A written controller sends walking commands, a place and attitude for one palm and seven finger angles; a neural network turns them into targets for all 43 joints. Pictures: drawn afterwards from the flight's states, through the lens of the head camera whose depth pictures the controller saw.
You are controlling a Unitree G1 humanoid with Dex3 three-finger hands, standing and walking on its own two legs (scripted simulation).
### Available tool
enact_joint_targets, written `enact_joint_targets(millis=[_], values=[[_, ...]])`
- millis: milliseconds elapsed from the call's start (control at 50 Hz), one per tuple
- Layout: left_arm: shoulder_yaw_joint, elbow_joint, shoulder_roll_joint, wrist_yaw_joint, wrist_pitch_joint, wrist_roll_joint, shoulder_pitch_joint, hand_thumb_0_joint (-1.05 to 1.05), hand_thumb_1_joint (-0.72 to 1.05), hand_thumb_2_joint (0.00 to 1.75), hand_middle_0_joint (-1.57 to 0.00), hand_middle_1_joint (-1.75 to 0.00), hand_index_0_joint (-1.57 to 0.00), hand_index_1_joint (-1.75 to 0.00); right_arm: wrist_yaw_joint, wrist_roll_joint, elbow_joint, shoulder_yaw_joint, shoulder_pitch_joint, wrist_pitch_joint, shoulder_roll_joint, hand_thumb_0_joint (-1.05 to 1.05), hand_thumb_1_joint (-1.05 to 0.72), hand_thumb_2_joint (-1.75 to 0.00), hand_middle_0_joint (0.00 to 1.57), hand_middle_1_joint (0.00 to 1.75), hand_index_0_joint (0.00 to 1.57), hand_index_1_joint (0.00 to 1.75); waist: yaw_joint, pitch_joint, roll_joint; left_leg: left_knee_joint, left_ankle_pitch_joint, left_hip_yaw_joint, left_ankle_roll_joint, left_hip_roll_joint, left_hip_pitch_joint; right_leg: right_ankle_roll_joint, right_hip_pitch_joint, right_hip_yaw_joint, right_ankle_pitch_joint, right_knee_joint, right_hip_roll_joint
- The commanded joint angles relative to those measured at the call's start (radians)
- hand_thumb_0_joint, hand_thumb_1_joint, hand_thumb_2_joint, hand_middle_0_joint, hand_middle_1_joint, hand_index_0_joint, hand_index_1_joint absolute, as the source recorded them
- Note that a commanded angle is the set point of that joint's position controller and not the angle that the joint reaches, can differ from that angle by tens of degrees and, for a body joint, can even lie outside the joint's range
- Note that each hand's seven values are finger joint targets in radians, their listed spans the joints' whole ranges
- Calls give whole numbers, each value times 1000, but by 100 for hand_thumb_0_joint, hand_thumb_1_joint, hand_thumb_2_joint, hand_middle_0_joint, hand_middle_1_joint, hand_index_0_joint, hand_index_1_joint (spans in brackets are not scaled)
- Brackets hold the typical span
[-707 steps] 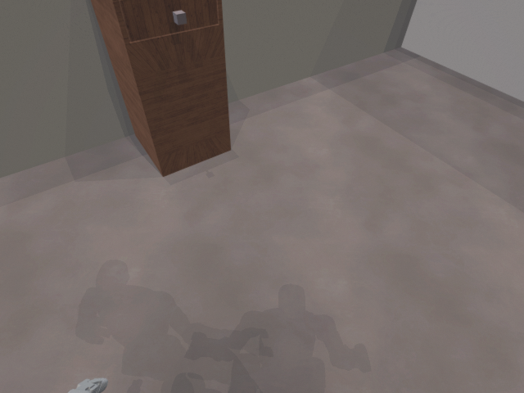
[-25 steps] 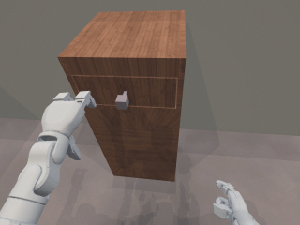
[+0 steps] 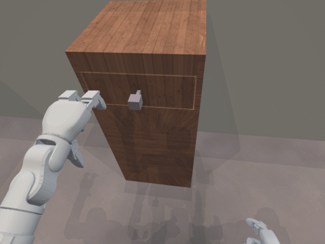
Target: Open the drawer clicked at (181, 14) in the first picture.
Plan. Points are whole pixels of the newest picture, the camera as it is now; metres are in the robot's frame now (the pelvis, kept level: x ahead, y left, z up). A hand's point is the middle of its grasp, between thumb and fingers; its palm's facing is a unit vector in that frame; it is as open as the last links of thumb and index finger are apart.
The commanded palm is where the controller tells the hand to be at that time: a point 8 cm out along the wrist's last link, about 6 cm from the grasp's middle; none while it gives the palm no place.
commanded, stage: move the hooked fingers above the handle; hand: left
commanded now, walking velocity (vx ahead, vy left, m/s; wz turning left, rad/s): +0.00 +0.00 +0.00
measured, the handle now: (136, 98) +0.55 +0.18 +0.02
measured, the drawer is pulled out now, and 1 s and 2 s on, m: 0.00 0.00 0.00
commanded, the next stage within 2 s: none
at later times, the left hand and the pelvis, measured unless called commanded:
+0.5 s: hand (92, 120) +0.35 +0.23 +0.12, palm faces +0.04 -0.04 -1.00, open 13.8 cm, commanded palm +0.33 +0.23 +0.18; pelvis +0.00 -0.03 +0.00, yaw +0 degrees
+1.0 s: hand (107, 110) +0.41 +0.22 +0.10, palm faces +0.01 -0.03 -1.00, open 13.8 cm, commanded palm +0.39 +0.22 +0.16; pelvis +0.02 -0.01 +0.00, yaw +0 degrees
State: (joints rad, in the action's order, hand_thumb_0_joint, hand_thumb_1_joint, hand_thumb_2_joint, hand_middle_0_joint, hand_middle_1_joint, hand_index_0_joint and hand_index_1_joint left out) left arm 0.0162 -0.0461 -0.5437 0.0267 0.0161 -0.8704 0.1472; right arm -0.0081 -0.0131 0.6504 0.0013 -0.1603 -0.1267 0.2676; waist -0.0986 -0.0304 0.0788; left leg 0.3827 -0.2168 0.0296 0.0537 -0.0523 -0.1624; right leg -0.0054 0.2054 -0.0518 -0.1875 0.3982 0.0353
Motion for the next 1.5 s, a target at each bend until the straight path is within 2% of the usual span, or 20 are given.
enact_joint_targets(millis=[0,60,140,180,260,340,480,540,580,660,740,860,880,980,1080,1220,1340,1360,1440,1480], values=[[-131,-132,-198,-63,-43,1,313,0,-50,30,-30,-120,-30,-120,7,-6,-156,-29,160,51,103,0,-90,-90,20,30,20,30,4,249,-26,-60,257,-46,-50,32,4,52,-128,17,107,-21,-40],[-71,-119,-158,-24,-76,-2,300,0,-50,30,-30,-120,-30,-120,11,-11,-164,-25,175,47,103,0,-90,-90,20,30,20,30,15,256,-55,-60,225,-36,-37,29,3,47,-139,20,96,-24,-36],[-94,-47,-209,10,-81,-16,357,0,-50,30,-30,-120,-30,-120,31,-13,-163,-16,180,39,111,0,-90,-90,20,30,20,30,33,213,-113,-60,149,-29,-22,26,-28,39,-121,31,49,-46,-37],[-74,-58,-207,12,-45,-23,433,0,-50,30,-30,-120,-30,-120,40,-8,-161,-15,169,45,103,0,-90,-90,20,30,20,30,37,217,-92,-61,134,-31,-19,21,-19,39,-115,29,29,-47,-32],[-142,-47,-271,-19,23,-20,492,0,-50,30,-30,-120,-30,-120,53,-1,-156,-16,155,59,93,0,-90,-90,20,30,20,30,18,292,-47,-41,168,-29,-16,6,-11,41,-161,44,75,-35,-28],[-192,100,-293,-51,30,-14,479,0,-50,30,-30,-120,-30,-120,58,-9,-133,-23,137,51,97,0,-90,-90,20,30,20,30,18,250,-56,-33,167,-14,-22,5,-65,39,-155,55,100,-37,-25],[-40,174,-187,-26,-3,-34,578,0,-50,30,-30,-120,-30,-120,57,-16,-145,-35,106,45,111,0,-90,-90,20,30,20,30,57,279,-79,-14,159,-5,-15,8,-57,36,-106,45,97,-24,-24],[-69,149,-231,-13,22,-34,599,0,-50,30,-30,-120,-30,-120,62,-10,-156,-41,95,45,118,0,-90,-90,20,30,20,30,49,356,-83,3,178,-10,-9,0,-62,34,-155,59,145,-1,-21],[-64,155,-223,-17,48,-29,634,0,-50,30,-30,-120,-30,-120,66,-11,-147,-43,77,43,113,0,-90,-90,20,30,20,30,57,347,-90,6,181,-14,-7,1,-71,34,-138,53,153,5,-21],[-113,134,-251,-63,88,-27,645,0,-50,30,-30,-120,-30,-120,63,-10,-143,-53,52,47,109,0,-90,-90,20,30,20,30,37,385,-43,20,265,-20,-11,3,-49,44,-133,45,211,32,-31],[-180,278,-288,-115,51,-36,607,0,-50,30,-30,-120,-30,-120,58,-15,-118,-55,33,37,115,0,-90,-90,20,30,20,30,27,335,-92,17,270,-9,-20,9,-105,44,-122,38,218,39,-35],[-41,243,-175,-114,-22,-76,649,0,-50,30,-30,-120,-30,-120,37,-21,-134,-61,32,25,118,0,-90,-90,20,30,20,30,48,407,-31,35,366,-14,-27,22,-39,51,-87,28,253,67,-41],[2,232,-136,-105,-30,-76,667,0,-50,30,-30,-120,-30,-120,35,-21,-136,-64,26,25,117,0,-90,-90,20,30,20,30,63,413,-37,42,379,-18,-27,27,-16,49,-68,25,252,67,-43],[54,250,-106,-62,-24,-66,745,0,-50,30,-30,-120,-30,-120,46,-22,-134,-63,5,19,118,0,-90,-90,20,30,20,30,91,379,-88,53,343,-36,-20,28,2,47,-15,19,213,60,-49],[3,289,-160,-106,20,-87,882,0,-50,30,-30,-120,-30,-120,52,-17,-109,-61,-27,23,110,0,-90,-90,20,30,20,30,81,407,-27,65,388,-53,-41,28,22,60,17,14,197,81,-53],[-72,485,-213,-177,-21,-118,882,0,-50,30,-30,-120,-30,-120,46,-10,-87,-55,-48,13,107,0,-90,-90,20,30,20,30,55,450,-63,75,456,-28,-47,31,-56,60,-40,12,284,112,-52],[77,520,-71,-103,-68,-119,871,0,-50,30,-30,-120,-30,-120,29,-17,-107,-75,-66,-6,125,0,-90,-90,20,30,20,30,104,460,-73,107,522,-30,-37,44,-11,51,12,17,294,108,-52],[131,499,-24,-85,-60,-111,923,0,-50,30,-30,-120,-30,-120,30,-18,-104,-76,-73,-9,124,0,-90,-90,20,30,20,30,126,452,-77,114,502,-34,-33,45,3,48,38,17,287,105,-52],[109,499,-66,-63,14,-92,1047,0,-50,30,-30,-120,-30,-120,51,-12,-89,-80,-109,-5,127,0,-90,-90,20,30,20,30,153,428,-103,120,380,-42,-19,31,-15,49,63,22,243,99,-54],[64,502,-114,-91,65,-99,1110,0,-50,30,-30,-120,-30,-120,58,-10,-74,-82,-131,1,119,0,-90,-90,20,30,20,30,142,457,-63,128,372,-44,-19,25,-21,54,63,27,245,114,-53]])
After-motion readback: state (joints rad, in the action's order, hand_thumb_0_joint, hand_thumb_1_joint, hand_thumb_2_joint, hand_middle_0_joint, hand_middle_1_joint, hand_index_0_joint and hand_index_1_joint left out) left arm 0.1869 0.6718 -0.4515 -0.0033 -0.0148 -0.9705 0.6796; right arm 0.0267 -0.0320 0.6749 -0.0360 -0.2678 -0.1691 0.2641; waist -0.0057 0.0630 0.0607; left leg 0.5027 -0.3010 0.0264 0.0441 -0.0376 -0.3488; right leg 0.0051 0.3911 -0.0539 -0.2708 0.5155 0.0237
